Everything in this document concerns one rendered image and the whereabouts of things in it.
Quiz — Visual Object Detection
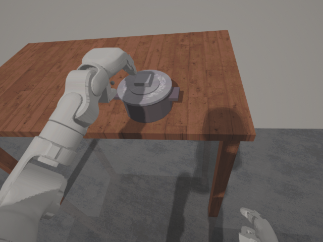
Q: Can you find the robot left hand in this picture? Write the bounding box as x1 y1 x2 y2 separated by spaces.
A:
82 47 137 103

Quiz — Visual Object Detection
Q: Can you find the lid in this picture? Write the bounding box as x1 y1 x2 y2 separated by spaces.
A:
117 70 172 106

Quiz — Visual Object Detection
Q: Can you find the table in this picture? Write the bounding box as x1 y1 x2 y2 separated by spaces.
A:
0 30 256 217

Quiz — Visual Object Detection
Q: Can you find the pot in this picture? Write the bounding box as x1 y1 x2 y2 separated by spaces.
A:
113 87 180 123

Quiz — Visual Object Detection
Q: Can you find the knob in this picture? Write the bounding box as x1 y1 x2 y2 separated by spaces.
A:
134 74 152 86

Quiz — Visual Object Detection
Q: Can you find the robot right hand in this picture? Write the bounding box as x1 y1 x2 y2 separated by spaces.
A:
239 207 278 242

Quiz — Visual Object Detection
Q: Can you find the left robot forearm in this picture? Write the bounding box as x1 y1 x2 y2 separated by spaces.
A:
0 62 109 205

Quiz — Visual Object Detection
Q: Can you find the left robot upper arm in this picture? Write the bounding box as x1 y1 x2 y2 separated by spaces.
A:
0 163 67 242

